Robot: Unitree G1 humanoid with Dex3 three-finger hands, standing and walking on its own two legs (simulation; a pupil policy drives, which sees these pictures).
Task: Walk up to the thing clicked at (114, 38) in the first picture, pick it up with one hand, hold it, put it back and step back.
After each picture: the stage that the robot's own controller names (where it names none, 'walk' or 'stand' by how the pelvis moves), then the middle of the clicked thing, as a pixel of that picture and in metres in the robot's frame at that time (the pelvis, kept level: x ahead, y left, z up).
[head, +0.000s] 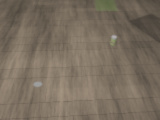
stand; (113, 40) +1.58 -0.40 -0.72
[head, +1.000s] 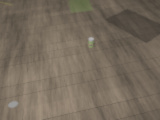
walk; (91, 42) +1.49 +0.00 -0.70
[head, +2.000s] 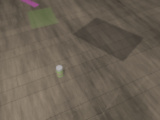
walk; (59, 71) +0.97 +0.28 -0.71
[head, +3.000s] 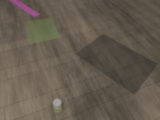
walk; (57, 105) +0.60 +0.21 -0.69
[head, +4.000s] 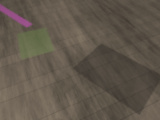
stand; out of the picture +0.38 +0.22 -0.69
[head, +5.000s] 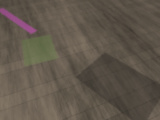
stand; out of the picture +0.34 +0.20 -0.72
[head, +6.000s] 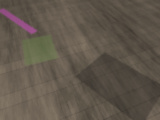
stand; out of the picture +0.36 +0.20 -0.73
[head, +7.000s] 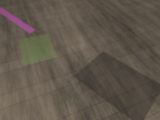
stand; out of the picture +0.35 +0.21 -0.73
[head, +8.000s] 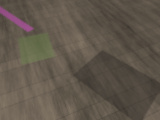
stand; out of the picture +0.34 +0.22 -0.73
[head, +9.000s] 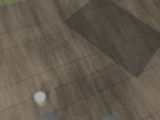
go down; (41, 99) +0.39 +0.22 -0.53
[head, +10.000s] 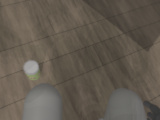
go down; (32, 70) +0.43 +0.25 -0.32
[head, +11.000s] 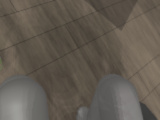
close in; out of the picture +0.40 +0.28 -0.24
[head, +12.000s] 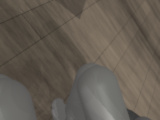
close; out of the picture +0.40 +0.30 -0.22
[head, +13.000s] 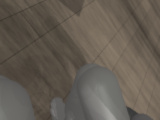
close; out of the picture +0.39 +0.30 -0.22
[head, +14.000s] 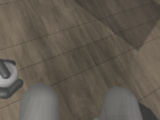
lift; (6, 79) +0.32 +0.27 -0.07
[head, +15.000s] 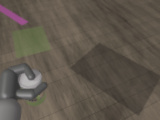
hold; (33, 88) +0.33 +0.17 +0.05
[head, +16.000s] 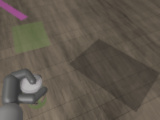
hold; (34, 92) +0.33 +0.18 +0.01
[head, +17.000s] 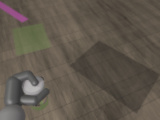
hold; (36, 93) +0.33 +0.17 +0.00
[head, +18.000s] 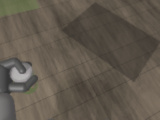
crouch; (25, 79) +0.38 +0.20 -0.05
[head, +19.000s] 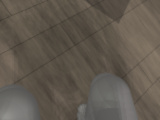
lower; out of the picture +0.44 +0.30 -0.13
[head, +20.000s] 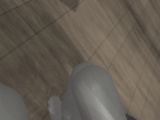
lower; out of the picture +0.40 +0.31 -0.22
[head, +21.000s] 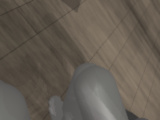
lower; out of the picture +0.40 +0.32 -0.22
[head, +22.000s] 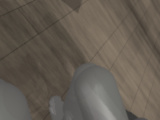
lower; out of the picture +0.40 +0.32 -0.22
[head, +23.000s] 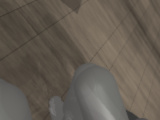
lower; out of the picture +0.40 +0.32 -0.22
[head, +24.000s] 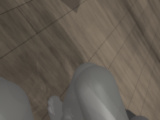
withdraw; out of the picture +0.39 +0.31 -0.23
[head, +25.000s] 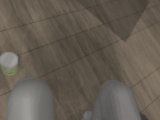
stand; (9, 64) +0.41 +0.27 -0.27
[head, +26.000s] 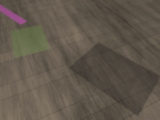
stand; out of the picture +0.36 +0.20 -0.65
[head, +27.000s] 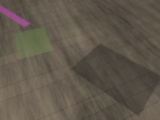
stand; out of the picture +0.38 +0.21 -0.67
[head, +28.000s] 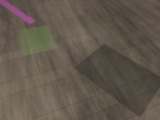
stand; out of the picture +0.38 +0.20 -0.67
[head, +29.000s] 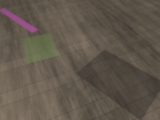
stand; out of the picture +0.40 +0.21 -0.72
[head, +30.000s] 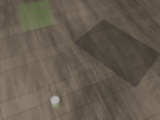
walk; (55, 102) +0.50 +0.20 -0.70
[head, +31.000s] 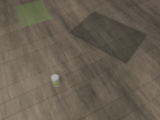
walk; (55, 80) +0.74 +0.27 -0.70
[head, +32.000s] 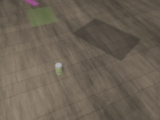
stand; (58, 68) +1.02 +0.23 -0.70
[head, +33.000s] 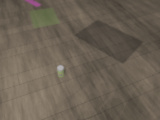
stand; (60, 71) +1.00 +0.22 -0.72
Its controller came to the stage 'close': yes
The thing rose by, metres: 0.71
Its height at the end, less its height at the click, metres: +0.00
